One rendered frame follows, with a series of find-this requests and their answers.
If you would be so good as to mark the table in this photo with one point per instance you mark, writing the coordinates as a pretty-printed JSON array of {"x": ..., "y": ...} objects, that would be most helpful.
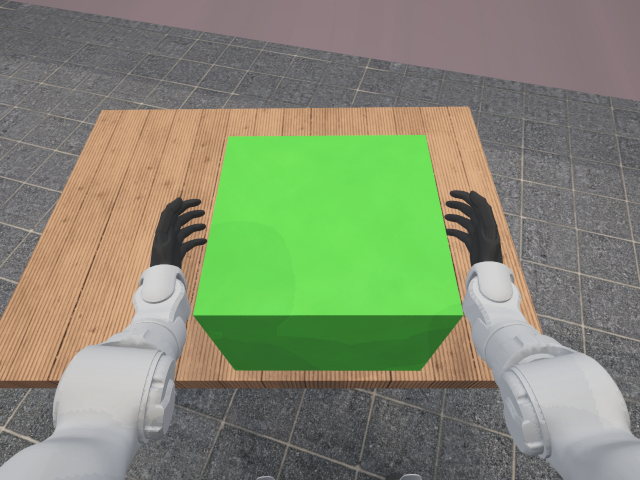
[{"x": 78, "y": 286}]

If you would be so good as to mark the carton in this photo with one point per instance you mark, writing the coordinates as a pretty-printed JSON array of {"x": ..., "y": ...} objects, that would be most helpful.
[{"x": 327, "y": 253}]

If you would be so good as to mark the right robot forearm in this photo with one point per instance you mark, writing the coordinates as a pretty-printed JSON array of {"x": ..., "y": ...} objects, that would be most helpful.
[{"x": 501, "y": 334}]

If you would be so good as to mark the left robot forearm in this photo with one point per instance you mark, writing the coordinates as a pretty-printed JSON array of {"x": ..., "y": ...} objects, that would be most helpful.
[{"x": 162, "y": 309}]

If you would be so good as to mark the robot left hand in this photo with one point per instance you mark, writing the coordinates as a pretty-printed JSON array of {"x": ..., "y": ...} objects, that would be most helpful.
[{"x": 167, "y": 244}]

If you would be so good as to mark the left robot upper arm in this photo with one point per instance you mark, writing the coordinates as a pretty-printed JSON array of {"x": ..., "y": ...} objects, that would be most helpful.
[{"x": 114, "y": 400}]

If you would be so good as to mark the robot right hand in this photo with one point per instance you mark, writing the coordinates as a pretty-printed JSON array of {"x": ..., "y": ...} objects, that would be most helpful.
[{"x": 483, "y": 240}]

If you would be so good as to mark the right robot upper arm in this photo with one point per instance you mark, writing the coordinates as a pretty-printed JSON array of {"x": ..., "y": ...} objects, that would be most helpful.
[{"x": 565, "y": 410}]

